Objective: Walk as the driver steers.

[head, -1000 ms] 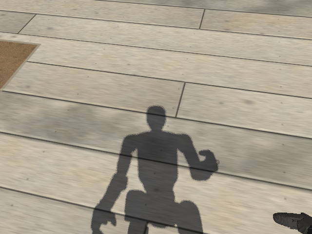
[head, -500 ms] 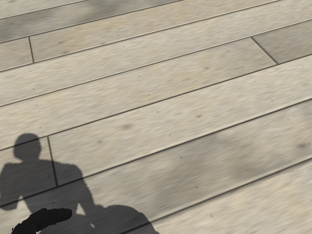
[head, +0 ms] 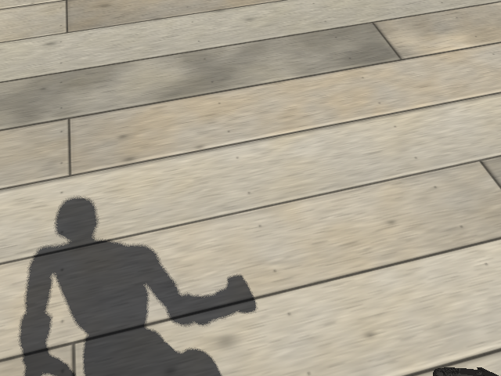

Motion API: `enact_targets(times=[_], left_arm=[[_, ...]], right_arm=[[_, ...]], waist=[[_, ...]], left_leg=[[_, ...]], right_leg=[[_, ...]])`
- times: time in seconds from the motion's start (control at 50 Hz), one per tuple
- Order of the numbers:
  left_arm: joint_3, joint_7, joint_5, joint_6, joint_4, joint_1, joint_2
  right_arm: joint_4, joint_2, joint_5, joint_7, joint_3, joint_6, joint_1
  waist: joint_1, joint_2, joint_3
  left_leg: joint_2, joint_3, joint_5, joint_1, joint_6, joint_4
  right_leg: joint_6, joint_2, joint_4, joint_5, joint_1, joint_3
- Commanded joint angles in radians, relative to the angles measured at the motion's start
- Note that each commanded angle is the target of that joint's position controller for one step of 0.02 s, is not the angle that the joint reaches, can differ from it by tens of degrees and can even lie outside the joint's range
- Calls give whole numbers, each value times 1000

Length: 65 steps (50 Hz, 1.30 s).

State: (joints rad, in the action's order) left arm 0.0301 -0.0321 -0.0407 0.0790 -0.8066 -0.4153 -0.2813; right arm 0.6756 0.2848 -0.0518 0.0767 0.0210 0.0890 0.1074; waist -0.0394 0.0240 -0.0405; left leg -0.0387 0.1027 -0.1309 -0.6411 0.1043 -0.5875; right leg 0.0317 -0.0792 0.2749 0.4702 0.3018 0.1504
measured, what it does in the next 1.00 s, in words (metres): walks ahead, turning right: left foot, then right foot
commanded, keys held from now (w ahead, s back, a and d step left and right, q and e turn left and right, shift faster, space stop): w+q+shift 0.14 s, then w+e+shift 0.70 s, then w+shift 0.16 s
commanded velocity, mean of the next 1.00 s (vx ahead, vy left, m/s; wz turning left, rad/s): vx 1.00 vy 0.00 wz -0.29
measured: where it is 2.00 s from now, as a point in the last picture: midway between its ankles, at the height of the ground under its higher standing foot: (304, 48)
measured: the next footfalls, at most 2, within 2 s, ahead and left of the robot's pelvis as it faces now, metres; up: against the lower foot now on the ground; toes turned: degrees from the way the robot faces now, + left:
left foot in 0.02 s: +0.24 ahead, +0.05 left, +0.00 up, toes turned +2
right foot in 0.48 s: +0.72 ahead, -0.02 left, +0.00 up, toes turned +5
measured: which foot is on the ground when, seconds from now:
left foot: up 0.00-0.00, down 0.02-0.48, up 0.50-0.88, down 0.90-1.00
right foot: down 0.00-0.00, up 0.02-0.46, down 0.48-0.92, up 0.94-1.00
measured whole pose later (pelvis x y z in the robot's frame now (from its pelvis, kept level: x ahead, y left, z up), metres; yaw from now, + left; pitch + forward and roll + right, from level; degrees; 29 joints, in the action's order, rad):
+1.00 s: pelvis +1.00 +0.05 +0.02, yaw -19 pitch +1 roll +3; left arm 0.04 0.00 0.04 0.05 -0.79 -0.39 -0.29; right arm 0.62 0.27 0.00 0.01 0.03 0.13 0.14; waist -0.03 -0.03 -0.03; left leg -0.04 -0.05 0.20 -0.41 -0.03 -0.59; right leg 0.07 -0.07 1.28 0.42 -0.27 -0.14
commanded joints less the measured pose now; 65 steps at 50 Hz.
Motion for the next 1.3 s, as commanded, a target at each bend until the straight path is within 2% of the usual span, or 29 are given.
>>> enact_targets(times=[0.02,0.04,0.06,0.08,0.12,0.18,0.24,0.38,0.44,0.48,0.5,0.52,0.54,0.56,0.6,0.66,0.72,0.76,0.84,0.9,0.92,0.94,0.96,1.0,1.04,1.1,1.18,1.24,1.3], left_arm=[[65,-19,-4,-12,121,236,-239],[-2,19,-16,22,154,102,14],[-29,49,64,71,206,67,-6],[-9,58,79,98,229,203,-112],[-9,49,53,109,245,256,-98],[0,33,34,66,191,143,-109],[-23,21,14,42,252,298,-56],[-13,73,79,70,307,552,-50],[17,100,91,74,305,464,-102],[55,86,106,41,197,58,-181],[63,72,92,19,114,-247,-210],[55,83,66,29,69,-210,-227],[64,64,49,19,109,-196,-164],[60,49,34,19,127,-127,-145],[50,60,34,26,148,7,-124],[45,56,58,19,158,89,-94],[55,33,79,17,138,86,-118],[68,27,84,14,108,19,-142],[72,19,101,3,69,-40,-126],[61,28,32,-22,87,23,-118],[15,36,48,-8,95,-192,49],[-14,39,103,-3,93,-221,31],[5,29,111,-8,95,-67,-56],[9,33,60,10,165,210,-85],[2,46,66,12,193,238,-36],[-20,57,50,17,227,250,7],[-27,84,35,51,253,370,-38],[4,70,56,49,251,384,-104],[65,38,50,43,194,43,-193]], right_arm=[[63,242,-3,-30,100,-38,576],[96,233,18,-36,83,-36,561],[30,188,54,-39,73,-23,451],[6,146,56,-44,74,-15,432],[-16,137,53,-30,67,9,303],[-34,91,47,-45,51,12,186],[17,84,38,-63,39,21,255],[144,111,52,-78,26,29,415],[148,169,90,-106,35,-1,381],[103,207,134,-120,50,-22,234],[48,223,134,-127,54,-22,93],[16,-19,101,-95,-8,4,299],[-15,91,38,-68,-12,50,223],[-52,132,13,-57,0,79,99],[-70,92,58,-55,-10,102,46],[-70,99,75,-64,-2,75,104],[-154,52,95,-69,-21,71,-74],[-184,29,81,-69,-21,72,-140],[-211,116,27,-87,26,70,-180],[-140,192,19,-98,76,68,269],[-88,282,57,-90,93,62,397],[-30,263,36,-63,99,56,456],[-47,158,34,-72,84,43,405],[-17,120,66,-70,68,28,320],[20,62,76,-62,47,32,284],[42,47,25,-55,36,29,251],[20,185,15,-76,80,37,233],[47,173,6,-76,72,24,319],[49,155,43,-73,52,5,333]], waist=[[384,-100,228],[196,345,223],[146,295,362],[191,96,236],[66,-151,53],[-27,-97,-14],[55,-18,-78],[197,34,-74],[87,113,42],[-130,140,214],[-290,-4,304],[-66,-440,376],[-147,-272,448],[-131,-148,264],[-5,91,57],[93,25,-33],[47,-15,-109],[-8,-53,-66],[-20,-109,-25],[232,-162,299],[126,263,507],[141,464,575],[192,293,359],[190,-14,90],[107,38,27],[16,53,-44],[27,8,-63],[20,24,-60],[-188,27,188]], left_leg=[[-4,-94,99,729,97,-28],[107,-371,307,1061,219,-143],[266,-908,831,1095,344,164],[261,-949,883,975,272,339],[208,-855,699,650,242,382],[115,-597,429,428,225,402],[52,-360,105,289,165,403],[106,-185,-178,609,-10,434],[171,-140,-851,836,-70,224],[194,-119,-1145,781,-95,-180],[123,-74,-815,531,-106,-632],[-54,-202,694,-109,-179,-1027],[-48,-276,630,-231,-122,-1018],[8,-296,536,-273,-77,-917],[44,-269,453,-157,-48,-737],[93,-239,429,-41,-98,-547],[58,-144,197,145,-149,-201],[14,-134,-47,372,-160,-46],[15,-217,4,391,-165,130],[116,-226,214,824,-63,-22],[400,-734,469,1216,134,43],[489,-1122,911,1266,192,239],[418,-998,942,1134,137,284],[310,-681,549,814,92,292],[263,-572,407,639,107,337],[256,-541,354,497,144,396],[205,-394,319,214,108,499],[221,-384,248,325,68,439],[119,-298,-33,189,-33,-168]], right_leg=[[-38,195,899,-1469,-388,7],[-71,1,1346,98,-958,-122],[-21,-30,1431,102,-1132,-289],[48,25,1294,-35,-1129,-320],[54,82,1084,-145,-1042,-319],[-15,179,918,-207,-944,-284],[-54,209,697,-422,-938,-175],[37,82,220,-750,-892,-85],[77,-17,253,-580,-851,-23],[116,-4,330,-522,-528,-58],[169,88,308,-565,-175,-189],[379,293,355,-208,300,-684],[388,348,93,196,320,-993],[336,329,16,159,158,-947],[321,246,-50,-65,-229,-821],[313,129,-96,-255,-503,-643],[262,35,-107,-382,-792,-503],[203,33,-116,-308,-895,-516],[145,67,23,-334,-602,-610],[66,77,588,-763,-550,-517],[19,-47,1017,-156,-868,-418],[13,2,1198,32,-1057,-368],[26,67,1211,-47,-1156,-327],[37,108,1116,-105,-1143,-274],[47,149,1020,-96,-1064,-288],[28,202,804,-105,-1060,-273],[-25,136,436,-493,-666,-208],[-35,109,327,-487,-562,-213],[21,157,375,-324,-74,-228]])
